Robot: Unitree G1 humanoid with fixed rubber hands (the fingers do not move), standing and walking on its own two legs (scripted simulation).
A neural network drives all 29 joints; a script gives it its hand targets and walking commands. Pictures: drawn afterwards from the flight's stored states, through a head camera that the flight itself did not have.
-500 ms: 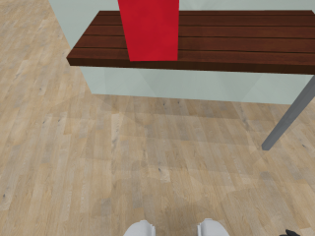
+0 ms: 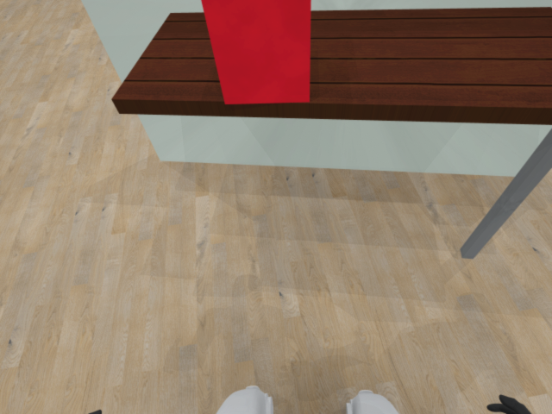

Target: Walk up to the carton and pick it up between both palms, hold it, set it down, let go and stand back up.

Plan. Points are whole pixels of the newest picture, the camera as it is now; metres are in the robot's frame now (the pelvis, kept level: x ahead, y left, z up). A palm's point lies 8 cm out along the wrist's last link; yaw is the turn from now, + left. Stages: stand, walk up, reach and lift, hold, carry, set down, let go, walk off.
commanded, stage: walk up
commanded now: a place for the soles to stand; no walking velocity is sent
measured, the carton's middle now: (264, 26) +0.87 +0.07 +0.12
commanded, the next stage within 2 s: none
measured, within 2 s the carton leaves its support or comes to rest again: neither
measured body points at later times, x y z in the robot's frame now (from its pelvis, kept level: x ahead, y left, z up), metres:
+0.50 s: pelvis -0.01 +0.00 +0.00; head +0.03 -0.01 +0.45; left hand +0.06 +0.34 -0.10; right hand +0.10 -0.31 -0.11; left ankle +0.03 +0.10 -0.68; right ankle +0.03 -0.15 -0.69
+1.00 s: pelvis -0.01 +0.01 +0.00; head +0.03 +0.00 +0.45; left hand +0.05 +0.35 -0.10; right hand +0.10 -0.31 -0.10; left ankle +0.03 +0.10 -0.69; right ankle +0.03 -0.15 -0.68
